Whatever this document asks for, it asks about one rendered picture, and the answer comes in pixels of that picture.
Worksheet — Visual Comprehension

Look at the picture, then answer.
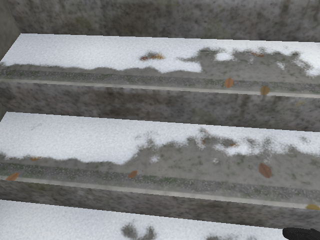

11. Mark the robot right hand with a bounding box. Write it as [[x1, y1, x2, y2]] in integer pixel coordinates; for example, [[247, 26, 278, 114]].
[[282, 227, 320, 240]]

